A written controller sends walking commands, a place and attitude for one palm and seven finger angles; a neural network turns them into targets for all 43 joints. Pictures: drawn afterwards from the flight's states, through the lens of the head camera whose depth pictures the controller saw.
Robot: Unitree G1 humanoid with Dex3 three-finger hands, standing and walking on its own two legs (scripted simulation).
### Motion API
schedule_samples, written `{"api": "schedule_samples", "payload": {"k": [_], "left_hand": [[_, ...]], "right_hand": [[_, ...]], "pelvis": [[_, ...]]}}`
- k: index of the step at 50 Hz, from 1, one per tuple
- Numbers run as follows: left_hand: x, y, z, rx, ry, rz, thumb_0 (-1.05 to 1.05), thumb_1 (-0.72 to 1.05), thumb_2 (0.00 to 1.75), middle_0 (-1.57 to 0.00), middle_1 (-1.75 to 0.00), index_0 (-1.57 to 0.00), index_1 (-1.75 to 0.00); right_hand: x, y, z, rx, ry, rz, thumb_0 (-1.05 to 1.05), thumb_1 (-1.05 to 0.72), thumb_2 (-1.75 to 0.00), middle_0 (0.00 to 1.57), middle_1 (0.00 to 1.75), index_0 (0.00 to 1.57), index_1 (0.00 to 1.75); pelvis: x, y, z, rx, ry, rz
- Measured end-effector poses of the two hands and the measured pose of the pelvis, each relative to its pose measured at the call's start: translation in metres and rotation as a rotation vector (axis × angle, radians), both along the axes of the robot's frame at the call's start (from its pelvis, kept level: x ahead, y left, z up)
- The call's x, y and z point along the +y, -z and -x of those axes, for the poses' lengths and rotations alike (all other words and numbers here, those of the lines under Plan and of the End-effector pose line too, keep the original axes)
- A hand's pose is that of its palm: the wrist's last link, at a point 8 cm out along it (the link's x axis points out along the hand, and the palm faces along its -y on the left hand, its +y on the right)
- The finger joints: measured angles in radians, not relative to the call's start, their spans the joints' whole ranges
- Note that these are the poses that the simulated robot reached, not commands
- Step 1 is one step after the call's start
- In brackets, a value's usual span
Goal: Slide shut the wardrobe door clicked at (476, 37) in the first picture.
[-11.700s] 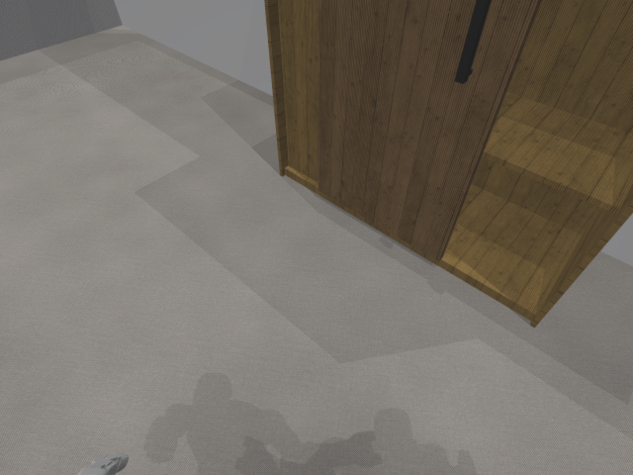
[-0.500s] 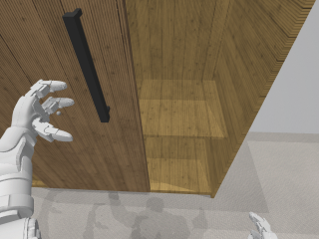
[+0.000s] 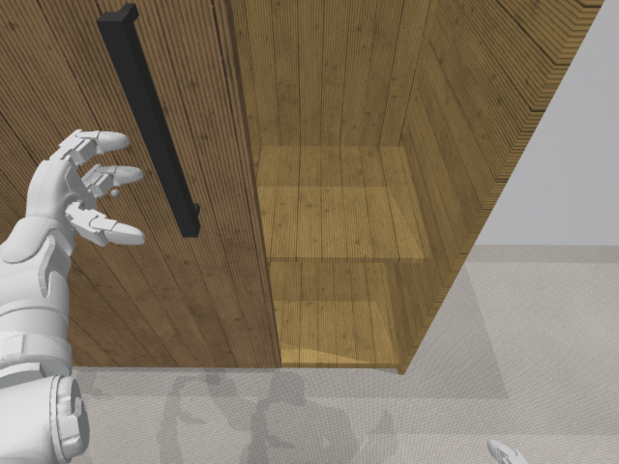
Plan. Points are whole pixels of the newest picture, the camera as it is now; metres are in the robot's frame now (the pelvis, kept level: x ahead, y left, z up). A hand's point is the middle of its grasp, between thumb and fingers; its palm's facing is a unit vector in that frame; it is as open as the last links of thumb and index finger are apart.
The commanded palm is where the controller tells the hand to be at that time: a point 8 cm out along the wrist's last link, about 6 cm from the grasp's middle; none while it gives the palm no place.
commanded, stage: move the hooked fingers beside the handle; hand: left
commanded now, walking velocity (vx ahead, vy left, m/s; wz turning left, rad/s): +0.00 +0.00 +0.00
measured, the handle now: (166, 141) +0.49 +0.20 +0.17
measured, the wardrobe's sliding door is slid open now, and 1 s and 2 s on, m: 0.38 0.38 0.38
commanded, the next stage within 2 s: feel for the door with the fingertips in 1.06 s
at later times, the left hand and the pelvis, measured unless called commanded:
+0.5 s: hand (122, 180) +0.44 +0.25 +0.15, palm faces +0.02 -1.00 -0.01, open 14.0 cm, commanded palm +0.41 +0.31 +0.14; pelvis +0.00 +0.00 +0.00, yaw -1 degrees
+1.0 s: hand (116, 183) +0.43 +0.26 +0.15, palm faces +0.03 -1.00 -0.01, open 14.0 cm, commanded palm +0.40 +0.31 +0.14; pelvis +0.00 +0.01 +0.00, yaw +0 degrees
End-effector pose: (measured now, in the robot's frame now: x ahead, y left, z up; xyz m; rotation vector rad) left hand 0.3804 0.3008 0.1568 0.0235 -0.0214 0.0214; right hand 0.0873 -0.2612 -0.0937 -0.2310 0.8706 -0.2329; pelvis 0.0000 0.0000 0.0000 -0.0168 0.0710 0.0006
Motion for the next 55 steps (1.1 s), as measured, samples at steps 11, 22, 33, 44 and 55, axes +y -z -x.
{"api": "schedule_samples", "payload": {"k": [11, 22, 33, 44, 55], "left_hand": [[0.008, -0.002, -0.017, 0.001, -0.008, -0.003, -0.01, -0.49, 0.30, -0.30, -1.20, -0.30, -1.20], [0.003, 0.005, -0.032, 0.008, 0.010, 0.007, -0.01, -0.50, 0.30, -0.30, -1.20, -0.30, -1.20], [0.016, 0.006, -0.028, -0.004, -0.010, -0.001, -0.01, -0.49, 0.30, -0.30, -1.20, -0.30, -1.20], [0.012, 0.011, -0.024, 0.015, 0.003, 0.012, -0.01, -0.50, 0.30, -0.30, -1.20, -0.30, -1.20], [0.014, 0.009, -0.029, 0.010, -0.001, 0.017, -0.01, -0.50, 0.30, -0.30, -1.20, -0.30, -1.20]], "right_hand": [[-0.007, 0.005, 0.024, 0.083, 0.034, 0.011, 0.01, -0.90, -0.90, 0.20, 0.30, 0.20, 0.30], [-0.012, 0.009, 0.046, 0.162, 0.069, 0.024, 0.01, -0.90, -0.90, 0.20, 0.30, 0.20, 0.30], [-0.008, 0.007, 0.045, 0.161, 0.083, 0.014, 0.01, -0.90, -0.90, 0.20, 0.30, 0.20, 0.30], [0.000, 0.007, 0.022, 0.121, 0.036, 0.015, 0.01, -0.90, -0.90, 0.20, 0.30, 0.20, 0.30], [0.003, 0.004, 0.017, 0.096, 0.035, 0.013, 0.01, -0.90, -0.90, 0.20, 0.30, 0.20, 0.30]], "pelvis": [[-0.001, 0.002, 0.000, 0.025, 0.005, 0.003], [0.000, 0.004, 0.001, 0.051, 0.010, 0.005], [0.003, 0.004, -0.003, 0.055, 0.017, 0.008], [0.007, 0.005, -0.001, 0.050, 0.000, 0.012], [0.007, 0.005, -0.002, 0.049, 0.005, 0.011]]}}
